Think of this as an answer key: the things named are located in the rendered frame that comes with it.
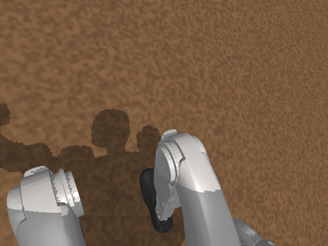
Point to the right robot foot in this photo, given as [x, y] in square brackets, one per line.
[149, 196]

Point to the right robot hand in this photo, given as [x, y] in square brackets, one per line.
[247, 235]

